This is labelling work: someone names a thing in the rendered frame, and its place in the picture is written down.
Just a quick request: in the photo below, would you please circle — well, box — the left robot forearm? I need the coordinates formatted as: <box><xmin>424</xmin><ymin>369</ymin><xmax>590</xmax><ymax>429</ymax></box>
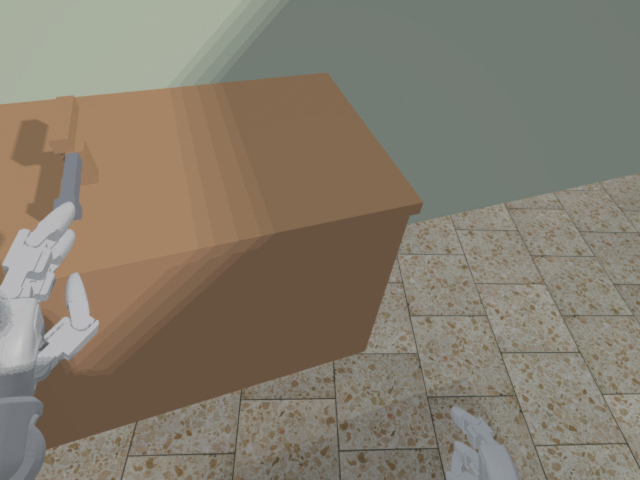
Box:
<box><xmin>0</xmin><ymin>396</ymin><xmax>46</xmax><ymax>480</ymax></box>

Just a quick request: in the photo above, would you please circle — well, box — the tap lever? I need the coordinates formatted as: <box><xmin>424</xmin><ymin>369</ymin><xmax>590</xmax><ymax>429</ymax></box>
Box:
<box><xmin>53</xmin><ymin>152</ymin><xmax>83</xmax><ymax>221</ymax></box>

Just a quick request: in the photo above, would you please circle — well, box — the right robot hand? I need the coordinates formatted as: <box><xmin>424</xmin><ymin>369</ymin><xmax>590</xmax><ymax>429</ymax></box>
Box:
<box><xmin>446</xmin><ymin>407</ymin><xmax>520</xmax><ymax>480</ymax></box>

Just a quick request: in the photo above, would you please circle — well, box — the counter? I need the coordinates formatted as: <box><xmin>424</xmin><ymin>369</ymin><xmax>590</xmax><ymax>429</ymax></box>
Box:
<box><xmin>0</xmin><ymin>73</ymin><xmax>423</xmax><ymax>450</ymax></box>

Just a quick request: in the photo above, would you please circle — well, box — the left robot hand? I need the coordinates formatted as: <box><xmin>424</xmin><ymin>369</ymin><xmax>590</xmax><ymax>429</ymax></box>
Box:
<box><xmin>0</xmin><ymin>201</ymin><xmax>99</xmax><ymax>398</ymax></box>

